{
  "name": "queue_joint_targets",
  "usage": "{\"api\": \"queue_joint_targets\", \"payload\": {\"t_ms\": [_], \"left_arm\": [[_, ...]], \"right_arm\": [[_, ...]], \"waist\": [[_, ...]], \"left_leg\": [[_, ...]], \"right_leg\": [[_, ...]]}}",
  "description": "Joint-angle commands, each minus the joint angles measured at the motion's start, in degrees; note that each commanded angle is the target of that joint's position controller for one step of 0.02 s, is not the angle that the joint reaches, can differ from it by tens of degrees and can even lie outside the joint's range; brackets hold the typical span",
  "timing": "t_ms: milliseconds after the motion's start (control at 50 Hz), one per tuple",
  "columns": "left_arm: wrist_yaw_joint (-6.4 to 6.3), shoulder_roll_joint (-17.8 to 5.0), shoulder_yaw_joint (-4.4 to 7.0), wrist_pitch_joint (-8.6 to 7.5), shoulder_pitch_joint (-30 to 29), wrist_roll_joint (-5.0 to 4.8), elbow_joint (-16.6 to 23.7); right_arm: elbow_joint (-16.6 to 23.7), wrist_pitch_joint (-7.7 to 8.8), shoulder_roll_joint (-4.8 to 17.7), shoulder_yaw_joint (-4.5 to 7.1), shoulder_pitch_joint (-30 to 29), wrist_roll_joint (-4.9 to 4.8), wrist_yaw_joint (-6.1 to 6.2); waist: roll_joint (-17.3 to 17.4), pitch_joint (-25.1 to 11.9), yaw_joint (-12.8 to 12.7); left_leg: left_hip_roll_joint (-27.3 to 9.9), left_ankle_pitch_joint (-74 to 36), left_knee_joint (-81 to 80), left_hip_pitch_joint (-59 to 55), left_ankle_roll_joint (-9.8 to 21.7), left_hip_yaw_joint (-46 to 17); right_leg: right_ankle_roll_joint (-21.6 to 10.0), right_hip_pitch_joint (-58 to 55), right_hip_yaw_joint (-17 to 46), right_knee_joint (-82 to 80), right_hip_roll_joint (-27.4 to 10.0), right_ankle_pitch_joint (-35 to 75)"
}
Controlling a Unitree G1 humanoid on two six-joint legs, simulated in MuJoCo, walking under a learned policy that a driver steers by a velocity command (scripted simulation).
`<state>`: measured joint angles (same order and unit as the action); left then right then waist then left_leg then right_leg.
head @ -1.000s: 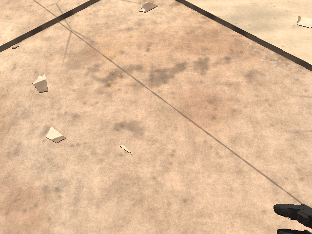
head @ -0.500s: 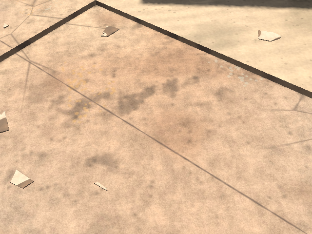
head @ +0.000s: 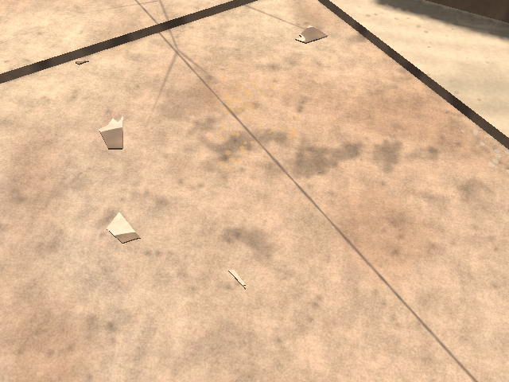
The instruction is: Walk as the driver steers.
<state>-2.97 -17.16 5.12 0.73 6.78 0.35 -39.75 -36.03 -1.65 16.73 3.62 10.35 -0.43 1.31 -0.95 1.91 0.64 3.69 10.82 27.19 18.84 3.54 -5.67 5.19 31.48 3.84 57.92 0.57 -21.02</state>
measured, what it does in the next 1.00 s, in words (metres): steps on the spot: right foot, then left foot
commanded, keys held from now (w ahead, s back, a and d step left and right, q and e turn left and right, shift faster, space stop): q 0.20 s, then no key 0.34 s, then e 0.46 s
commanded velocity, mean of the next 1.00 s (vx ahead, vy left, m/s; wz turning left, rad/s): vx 0.00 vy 0.00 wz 0.09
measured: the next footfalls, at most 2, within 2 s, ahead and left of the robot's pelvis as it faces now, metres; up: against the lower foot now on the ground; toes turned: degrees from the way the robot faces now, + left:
right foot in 0.22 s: +0.08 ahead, -0.14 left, +0.00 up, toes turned +14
left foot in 0.54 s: -0.01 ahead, +0.11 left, +0.00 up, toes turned +10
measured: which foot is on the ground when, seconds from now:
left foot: down 0.00-0.22, up 0.24-0.52, down 0.54-0.98, up 1.00-1.00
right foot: up 0.00-0.20, down 0.22-0.70, up 0.72-0.96, down 0.98-1.00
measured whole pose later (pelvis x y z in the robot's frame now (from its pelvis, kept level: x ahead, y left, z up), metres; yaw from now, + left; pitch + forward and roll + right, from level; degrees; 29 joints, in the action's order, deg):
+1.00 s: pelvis -0.01 -0.04 -0.02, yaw +2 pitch +1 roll +1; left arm 0.8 -17.9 4.3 2.3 12.1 -0.8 -37.8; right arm -39.6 -2.0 17.4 4.6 8.5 -0.2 2.2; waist 2.3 3.1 0.0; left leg -4.9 25.3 40.6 16.0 -2.5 5.3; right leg -2.1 19.5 -2.5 37.5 0.0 -16.7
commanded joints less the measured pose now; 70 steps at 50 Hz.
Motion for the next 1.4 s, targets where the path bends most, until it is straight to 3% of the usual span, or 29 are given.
{"api": "queue_joint_targets", "payload": {"t_ms": [20,140,200,220,240,260,280,320,440,520,540,560,580,600,640,720,760,800,840,940,960,980,1000,1020,1040,1080,1160,1320,1400], "left_arm": [[0.31,-2.98,0.46,-0.98,-1.11,-0.07,3.73],[1.69,-4.33,0.89,-2.49,-0.65,-0.83,3.96],[2.29,-4.68,1.41,-3.3,3.53,-0.81,2.63],[2.1,-7.5,2.06,-3.25,5.19,0.05,2.53],[1.8,-12.31,2.77,-2.6,2.65,1.41,3.25],[1.98,-9.88,2.37,-2.73,3.03,2.64,3.76],[1.73,-7.35,1.47,-2.84,0.96,1.88,4.55],[1.41,-4.95,0.6,-2.53,-2.03,0.08,4.78],[1.26,-5.16,0.02,-1.17,0.5,0.14,3.16],[1.65,-5.92,-0.22,-0.69,3.0,-1.23,1.85],[1.88,-5.09,-0.64,-1.31,5.65,-1.1,0.91],[2.53,-2.69,-1.61,-2.23,6.73,0.6,0.89],[2.83,0.36,-2.52,-2.82,7.94,0.89,1.03],[2.79,-2.54,-2.22,-2.72,4.43,1.25,0.62],[2.39,-4.72,-1.42,-2.21,0.82,0.09,1.04],[1.76,-5.31,-0.74,-1.08,2.33,-1.05,2.05],[2.0,-4.88,-0.34,-0.53,2.45,-1.12,2.67],[2.41,-4.3,0.05,0.34,2.8,-1.53,3.19],[2.68,-3.32,-0.25,1.13,3.81,-1.43,3.12],[4.43,-4.38,0.16,1.4,6.88,-1.83,4.32],[4.26,-5.11,0.68,1.32,9.13,-1.5,3.83],[3.56,-9.19,1.98,1.06,10.35,-1.03,4.34],[2.87,-17.43,3.39,0.41,10.12,-0.22,6.97],[3.59,-14.43,2.29,-0.92,12.78,1.75,7.3],[3.79,-12.86,1.65,-1.96,10.12,1.65,7.31],[2.93,-10.41,1.03,-1.86,5.05,-0.64,7.66],[1.64,-9.17,0.22,-0.96,4.42,-0.66,8.54],[0.68,-10.3,1.03,0.39,4.56,-0.66,9.32],[1.07,-10.33,1.14,0.42,5.28,-0.95,9.34]], "right_arm": [[4.32,0.24,10.01,3.08,-1.81,-0.07,0.85],[4.84,-0.63,10.47,3.41,-2.61,-0.29,0.0],[5.25,-1.22,9.66,3.2,-4.22,-1.3,0.27],[5.23,-1.16,7.44,2.54,-2.46,-0.94,0.39],[5.87,-0.71,5.27,2.01,-0.13,-0.73,0.32],[5.71,0.01,9.76,3.36,-0.9,0.11,0.37],[4.46,0.13,12.06,4.3,0.42,0.04,0.19],[1.98,-0.69,9.56,4.0,1.72,-0.08,0.4],[3.07,-0.78,1.98,0.69,-2.43,-0.05,-0.28],[0.69,-0.52,3.24,1.1,1.16,-0.15,-0.75],[0.86,-0.49,4.66,1.15,1.52,0.45,-0.6],[1.17,-0.53,7.28,1.38,2.99,1.09,-0.05],[-0.36,-0.41,7.09,1.07,0.47,2.14,-0.23],[1.05,0.12,3.04,0.3,-2.0,2.13,-0.75],[0.47,0.74,5.65,1.06,-0.91,2.43,-0.42],[-0.16,0.77,7.71,2.05,1.98,1.21,0.96],[0.81,0.71,7.23,2.07,1.31,1.35,1.49],[0.95,1.18,7.14,2.15,0.43,1.27,1.61],[1.11,1.32,7.58,2.57,-2.76,0.51,1.32],[0.49,0.1,8.53,3.06,-4.68,-0.99,1.1],[-0.22,0.17,7.72,2.86,-3.54,-1.41,1.09],[-1.14,0.46,5.69,2.41,0.11,-0.43,0.83],[2.59,0.62,2.12,0.93,-2.57,2.73,0.92],[2.8,0.89,4.9,1.61,-6.32,1.45,1.23],[2.51,0.71,6.35,2.06,-6.4,0.11,1.27],[0.74,0.54,7.47,2.69,-5.72,0.73,1.87],[-0.69,0.63,5.75,2.44,-3.66,0.33,1.32],[-0.57,1.59,5.24,2.24,-6.95,0.14,1.16],[-0.15,3.34,5.87,2.28,-7.68,-0.38,0.03]], "waist": [[8.48,-7.86,0.07],[10.56,-7.03,0.64],[9.58,-7.5,-2.16],[4.88,-9.23,-1.64],[-11.08,-7.05,2.03],[-13.78,-6.77,-0.07],[-9.18,-6.15,0.66],[-5.79,-4.39,1.31],[-10.42,-6.33,-1.6],[-9.47,-5.49,-0.44],[-7.28,-5.96,-0.8],[0.46,-8.3,-1.91],[12.0,-8.29,-5.11],[8.53,-6.18,-2.54],[7.24,-2.74,-0.64],[10.56,-0.26,0.03],[12.45,-0.92,0.92],[9.05,-1.04,0.64],[6.83,-1.66,-0.44],[8.37,-5.7,-1.73],[6.74,-6.31,-2.63],[-3.0,-6.5,-1.97],[-19.47,-5.6,-1.08],[-12.0,-11.36,-5.28],[-7.84,-8.24,-3.63],[-2.88,-5.51,-1.56],[-4.26,-7.54,-0.45],[-6.66,-5.07,-2.01],[-8.55,-4.47,-3.02]], "left_leg": [[-12.76,-8.72,-6.85,-8.35,9.36,-16.14],[-12.02,-6.71,-5.62,-6.64,9.2,-23.74],[-8.62,-7.22,-1.63,-4.37,5.77,-23.73],[-5.83,1.41,3.96,0.2,2.63,-19.91],[3.61,18.15,14.96,10.87,-1.3,-7.81],[3.46,26.97,29.32,13.44,-4.43,-4.42],[1.62,23.83,36.96,13.36,-5.8,-5.27],[1.36,17.67,41.34,14.26,-7.71,-4.57],[-2.41,16.48,18.9,3.77,-9.24,2.75],[-1.57,1.05,-6.02,-8.3,-6.57,6.11],[-3.61,-4.73,-8.63,-13.99,-4.8,2.76],[-10.95,-17.51,-6.92,-21.18,-2.55,-4.98],[-13.97,-12.63,-4.48,-12.75,1.94,-6.01],[-11.47,-3.8,-5.58,-9.47,2.34,-4.5],[-9.17,2.31,-6.12,-9.12,0.21,-2.83],[-15.58,-4.0,-7.17,-9.16,4.22,-5.89],[-20.98,-11.24,-7.61,-9.48,8.75,-9.21],[-24.71,-21.43,-7.23,-11.51,11.82,-9.64],[-22.84,-24.24,-6.09,-11.59,10.42,-4.71],[-19.95,-22.81,0.88,-11.1,5.98,3.46],[-18.2,-17.27,5.42,-8.69,3.48,5.77],[-13.69,-4.22,16.93,-0.9,-1.45,10.94],[-3.66,27.68,33.92,17.59,-7.64,11.89],[-2.56,31.57,43.49,17.81,-7.38,1.47],[-3.79,27.04,46.32,19.41,-6.75,0.3],[-5.82,17.14,42.64,20.29,-6.52,-0.06],[-3.84,9.29,39.81,15.59,-8.33,0.62],[-2.66,8.13,22.44,13.52,-9.83,-1.23],[-1.93,9.73,14.67,9.66,-8.22,-0.52]], "right_leg": [[0.35,-0.06,1.54,-7.79,0.28,1.99],[-1.36,-7.46,1.97,-19.8,2.07,0.01],[-3.6,-17.81,0.92,-35.75,1.39,10.26],[-6.35,-24.45,6.36,-37.86,-6.4,14.25],[-13.97,-26.86,19.47,-40.04,-17.15,24.29],[-21.83,-22.81,26.93,-41.22,-23.78,27.75],[-22.05,-21.44,23.25,-40.52,-22.26,26.53],[-17.27,-21.52,14.25,-38.87,-15.3,23.23],[-16.82,-23.41,6.05,-36.81,-11.43,28.51],[-15.25,-20.59,6.81,-34.22,-11.34,26.72],[-12.03,-17.32,6.46,-33.92,-10.63,23.51],[-7.89,-12.17,3.28,-29.54,-7.43,16.44],[-4.67,-15.27,-1.01,-32.18,-4.14,5.29],[-2.73,-18.03,-0.81,-31.64,-4.14,7.54],[-2.85,-14.31,-1.37,-28.87,-2.5,10.51],[-3.12,-7.51,-2.5,-20.77,-1.44,6.21],[-3.04,-3.74,-2.91,-9.33,-1.88,-7.27],[-2.61,1.15,-1.07,0.59,-3.85,-13.79],[-2.15,-0.44,-2.1,-2.04,-4.91,-10.39],[-4.15,-12.89,-8.46,-21.12,-1.58,3.5],[-5.66,-18.11,-8.65,-27.71,0.26,9.4],[-8.49,-25.72,0.3,-33.28,-3.52,25.3],[-20.11,-31.15,27.07,-36.75,-20.74,45.09],[-27.08,-29.87,31.13,-38.42,-23.85,41.68],[-25.44,-28.06,25.52,-38.15,-21.37,37.43],[-19.25,-26.45,18.59,-37.48,-15.54,29.41],[-18.1,-25.53,14.8,-38.12,-11.54,31.56],[-17.81,-24.29,20.91,-38.98,-9.47,15.87],[-18.88,-21.26,26.4,-41.97,-8.1,-7.16]]}}
Velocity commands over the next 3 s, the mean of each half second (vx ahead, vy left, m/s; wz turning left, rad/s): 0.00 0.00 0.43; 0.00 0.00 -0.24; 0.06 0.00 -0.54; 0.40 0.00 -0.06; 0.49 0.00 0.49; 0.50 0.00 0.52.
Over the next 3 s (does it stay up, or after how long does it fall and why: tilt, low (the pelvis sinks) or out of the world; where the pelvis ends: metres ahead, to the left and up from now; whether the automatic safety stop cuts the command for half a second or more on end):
stays up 0.75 -0.16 -0.02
